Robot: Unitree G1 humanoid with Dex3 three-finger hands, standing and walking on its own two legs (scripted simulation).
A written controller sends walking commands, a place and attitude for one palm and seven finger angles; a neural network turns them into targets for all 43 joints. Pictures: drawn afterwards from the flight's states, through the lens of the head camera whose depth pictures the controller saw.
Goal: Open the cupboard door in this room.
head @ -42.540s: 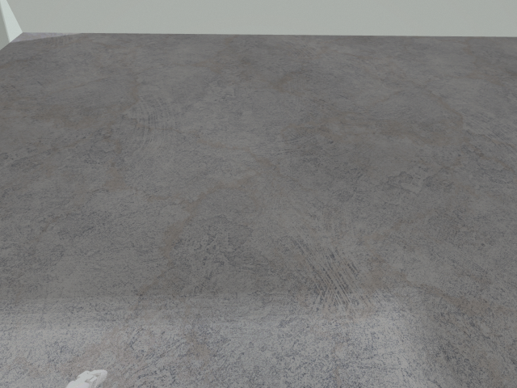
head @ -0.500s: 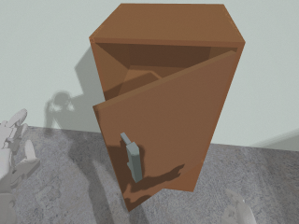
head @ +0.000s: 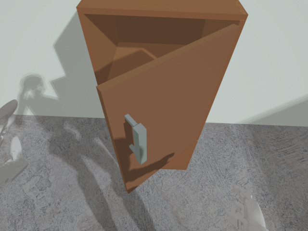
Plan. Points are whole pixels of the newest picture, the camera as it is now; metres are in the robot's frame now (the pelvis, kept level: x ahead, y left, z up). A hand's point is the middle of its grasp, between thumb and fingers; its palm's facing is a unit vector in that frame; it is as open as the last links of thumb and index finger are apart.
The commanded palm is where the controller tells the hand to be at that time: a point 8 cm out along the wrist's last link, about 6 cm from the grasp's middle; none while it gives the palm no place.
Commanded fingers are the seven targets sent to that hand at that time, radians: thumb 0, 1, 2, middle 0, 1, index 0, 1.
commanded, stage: step back with the hand held close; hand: left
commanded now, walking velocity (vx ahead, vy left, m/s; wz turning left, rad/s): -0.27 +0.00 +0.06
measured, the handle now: (135, 140) +0.31 +0.07 +0.07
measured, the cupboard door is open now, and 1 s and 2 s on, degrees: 41 41 41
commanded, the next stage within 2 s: stop stepping back and stand still in 0.58 s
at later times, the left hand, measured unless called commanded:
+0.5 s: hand out of the picture +0.10 +0.29 +0.17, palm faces +0.49 -0.77 -0.41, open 7.4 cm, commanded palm +0.01 +0.32 +0.18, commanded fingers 0.00 0.90 0.90 -0.20 -0.30 -0.20 -0.30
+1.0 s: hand out of the picture +0.01 +0.27 +0.16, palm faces +0.45 -0.79 -0.41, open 7.4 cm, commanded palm -0.05 +0.30 +0.18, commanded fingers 0.00 0.90 0.90 -0.20 -0.30 -0.20 -0.30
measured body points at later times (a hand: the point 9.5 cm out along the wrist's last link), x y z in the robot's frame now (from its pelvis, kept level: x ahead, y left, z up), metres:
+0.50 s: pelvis -0.11 +0.02 -0.01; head -0.10 +0.04 +0.44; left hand +0.07 +0.33 +0.19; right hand +0.05 -0.21 -0.09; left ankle +0.00 +0.10 -0.74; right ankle -0.09 -0.14 -0.67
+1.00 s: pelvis -0.20 +0.00 -0.01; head -0.21 +0.01 +0.44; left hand -0.02 +0.31 +0.18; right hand -0.06 -0.26 -0.09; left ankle -0.16 +0.09 -0.74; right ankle -0.29 -0.10 -0.72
